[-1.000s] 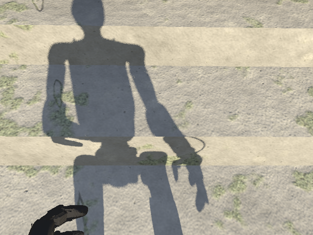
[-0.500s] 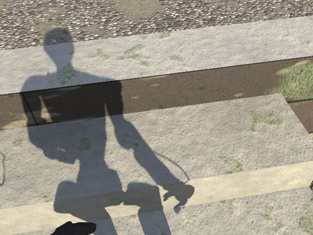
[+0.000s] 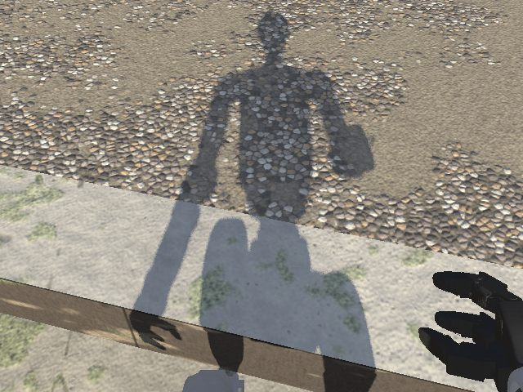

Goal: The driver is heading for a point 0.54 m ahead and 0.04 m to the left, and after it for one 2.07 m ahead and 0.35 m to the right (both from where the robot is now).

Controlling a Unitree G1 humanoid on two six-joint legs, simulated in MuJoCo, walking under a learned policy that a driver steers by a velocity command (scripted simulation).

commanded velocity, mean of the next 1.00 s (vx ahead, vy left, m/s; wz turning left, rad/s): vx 0.37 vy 0.00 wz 0.02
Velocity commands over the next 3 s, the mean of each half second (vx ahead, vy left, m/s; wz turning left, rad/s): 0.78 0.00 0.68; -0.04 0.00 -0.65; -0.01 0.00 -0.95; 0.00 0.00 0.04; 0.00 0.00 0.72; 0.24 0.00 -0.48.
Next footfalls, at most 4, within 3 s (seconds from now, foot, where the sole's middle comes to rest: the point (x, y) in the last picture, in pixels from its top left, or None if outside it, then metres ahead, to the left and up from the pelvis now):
0.14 left None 0.31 0.06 -0.58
0.52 right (251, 249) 0.71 0.05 -0.41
1.06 left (179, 260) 0.68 0.21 -0.41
1.58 right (305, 282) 0.63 -0.06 -0.41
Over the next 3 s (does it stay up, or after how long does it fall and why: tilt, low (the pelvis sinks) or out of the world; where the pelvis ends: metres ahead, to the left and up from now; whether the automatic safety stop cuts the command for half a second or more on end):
stays up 0.78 0.07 0.36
